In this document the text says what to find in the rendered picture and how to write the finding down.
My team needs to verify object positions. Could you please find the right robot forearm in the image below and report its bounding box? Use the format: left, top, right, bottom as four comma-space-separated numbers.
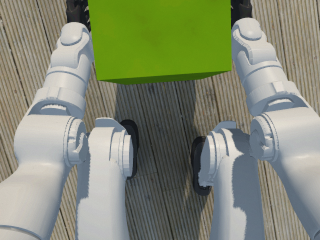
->
231, 17, 320, 119

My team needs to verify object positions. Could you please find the right robot upper arm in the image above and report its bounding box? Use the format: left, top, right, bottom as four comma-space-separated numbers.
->
249, 106, 320, 240

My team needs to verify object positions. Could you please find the robot right hand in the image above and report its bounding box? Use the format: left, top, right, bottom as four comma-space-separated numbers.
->
230, 0, 253, 30

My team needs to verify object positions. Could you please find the robot right shin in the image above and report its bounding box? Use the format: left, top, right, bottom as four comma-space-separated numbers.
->
198, 120, 258, 186

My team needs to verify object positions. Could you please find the robot left thigh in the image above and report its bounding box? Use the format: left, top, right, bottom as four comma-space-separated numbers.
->
75, 127, 133, 240

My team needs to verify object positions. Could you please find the carton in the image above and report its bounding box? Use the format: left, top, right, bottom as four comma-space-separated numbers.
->
87, 0, 232, 85

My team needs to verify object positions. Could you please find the left robot upper arm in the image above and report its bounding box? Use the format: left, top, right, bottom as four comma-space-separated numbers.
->
0, 114, 89, 240

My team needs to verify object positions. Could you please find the robot left hand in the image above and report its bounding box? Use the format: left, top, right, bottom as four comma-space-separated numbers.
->
66, 0, 91, 33

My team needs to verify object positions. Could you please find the left robot forearm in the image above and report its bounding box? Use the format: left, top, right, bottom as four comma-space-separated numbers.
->
13, 22, 95, 161

